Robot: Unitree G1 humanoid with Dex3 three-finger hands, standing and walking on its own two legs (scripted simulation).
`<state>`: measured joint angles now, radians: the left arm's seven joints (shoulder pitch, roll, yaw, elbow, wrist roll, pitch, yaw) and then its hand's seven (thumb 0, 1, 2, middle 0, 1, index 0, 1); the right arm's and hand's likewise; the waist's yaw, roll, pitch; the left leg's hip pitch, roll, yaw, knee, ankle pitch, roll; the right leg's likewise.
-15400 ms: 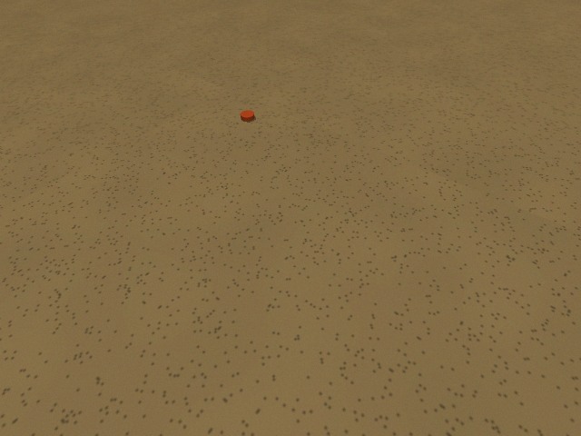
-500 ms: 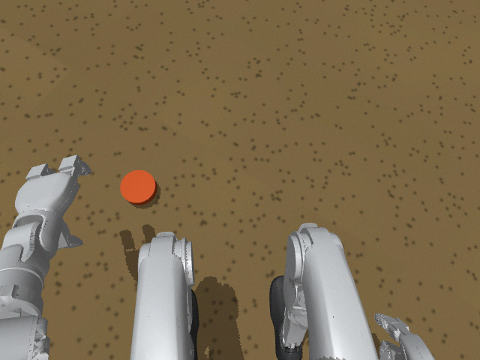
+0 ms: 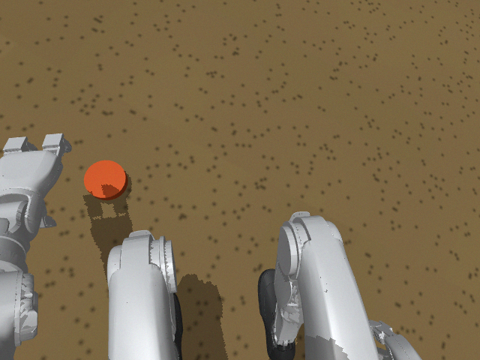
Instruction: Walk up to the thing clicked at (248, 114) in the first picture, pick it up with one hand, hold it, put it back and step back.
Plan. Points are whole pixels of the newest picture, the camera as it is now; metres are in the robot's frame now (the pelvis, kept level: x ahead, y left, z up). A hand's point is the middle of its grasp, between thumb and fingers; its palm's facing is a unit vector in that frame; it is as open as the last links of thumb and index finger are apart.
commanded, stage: rise first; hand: left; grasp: from above
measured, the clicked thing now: (106, 180) +0.48 +0.26 -0.33
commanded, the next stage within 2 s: approach in 0.74 s
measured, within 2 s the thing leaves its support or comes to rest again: neither
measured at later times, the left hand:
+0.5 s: hand (59, 188) +0.42 +0.31 -0.20, palm faces -0.46 -0.08 -0.88, open 14.2 cm
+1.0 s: hand (71, 185) +0.43 +0.30 -0.22, palm faces -0.47 -0.06 -0.88, open 14.2 cm
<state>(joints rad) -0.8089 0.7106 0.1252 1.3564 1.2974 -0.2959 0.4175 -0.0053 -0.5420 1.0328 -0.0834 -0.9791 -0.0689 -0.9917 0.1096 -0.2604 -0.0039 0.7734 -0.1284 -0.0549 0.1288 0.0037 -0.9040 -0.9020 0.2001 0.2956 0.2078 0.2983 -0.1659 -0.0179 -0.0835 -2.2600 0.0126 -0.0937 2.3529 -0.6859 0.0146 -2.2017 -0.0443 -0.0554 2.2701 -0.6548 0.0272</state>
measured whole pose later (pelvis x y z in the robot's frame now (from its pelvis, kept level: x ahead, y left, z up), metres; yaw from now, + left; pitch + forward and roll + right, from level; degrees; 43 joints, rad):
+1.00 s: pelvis +0.01 +0.00 -0.03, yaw -2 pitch +33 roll -8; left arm -0.89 0.75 0.12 1.50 1.31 -0.27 0.48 -0.01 -0.54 1.02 -0.08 -1.02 -0.07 -1.03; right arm 0.11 -0.27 0.04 0.79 -0.19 -0.09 0.17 0.00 -0.91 -0.90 0.20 0.30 0.21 0.30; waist -0.23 -0.04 -0.03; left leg -2.32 0.02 -0.12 2.46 -0.72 0.01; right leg -2.27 -0.03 -0.07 2.36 -0.67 0.03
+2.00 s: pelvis +0.00 +0.00 -0.04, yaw -3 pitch +31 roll -10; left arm -1.02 0.76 0.08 1.72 1.38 -0.20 0.65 -0.01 -0.54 1.01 -0.08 -0.99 -0.07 -1.01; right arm 0.03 -0.30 0.10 0.75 -0.22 -0.14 0.21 0.00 -0.90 -0.90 0.20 0.30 0.20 0.30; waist -0.31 -0.07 -0.02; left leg -2.36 0.01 -0.14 2.50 -0.70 0.02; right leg -2.27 -0.03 -0.09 2.37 -0.65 0.04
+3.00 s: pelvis +0.01 +0.01 -0.05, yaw -8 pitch +27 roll -14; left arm -1.05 0.96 0.17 1.81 1.28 -0.17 0.70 0.00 -0.50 0.95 -0.08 -1.01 -0.07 -1.01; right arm 0.05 -0.35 0.25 0.72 -0.29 -0.31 0.34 0.00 -0.91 -0.90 0.20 0.30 0.20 0.30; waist -0.39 -0.14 0.16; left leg -2.35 0.02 -0.24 2.59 -0.74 0.01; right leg -2.25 0.01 -0.16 2.40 -0.65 0.06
